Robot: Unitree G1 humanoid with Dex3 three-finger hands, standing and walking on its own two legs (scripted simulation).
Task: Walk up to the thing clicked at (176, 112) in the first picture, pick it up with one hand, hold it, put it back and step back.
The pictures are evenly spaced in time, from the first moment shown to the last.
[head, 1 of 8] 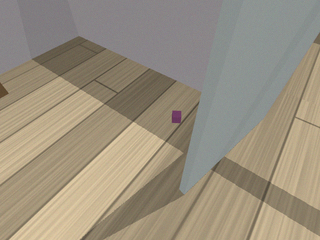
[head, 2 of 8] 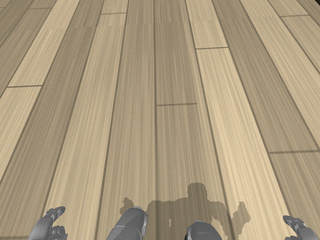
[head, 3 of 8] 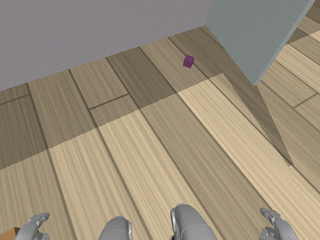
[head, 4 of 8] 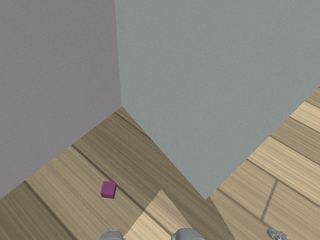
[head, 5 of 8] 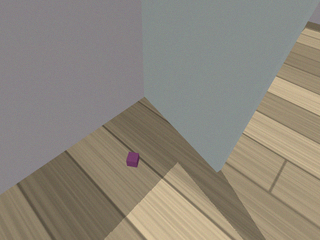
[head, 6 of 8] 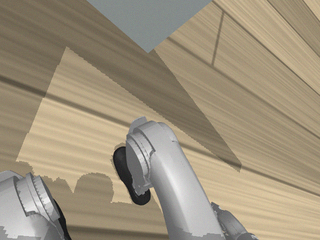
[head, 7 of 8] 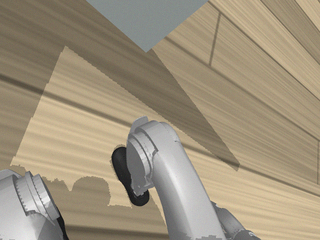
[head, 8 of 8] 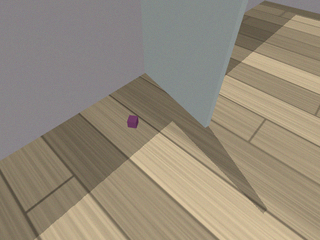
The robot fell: no
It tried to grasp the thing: yes
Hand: left
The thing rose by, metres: 0.65
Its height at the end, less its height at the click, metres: +0.00
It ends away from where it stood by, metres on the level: 0.04
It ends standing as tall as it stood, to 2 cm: yes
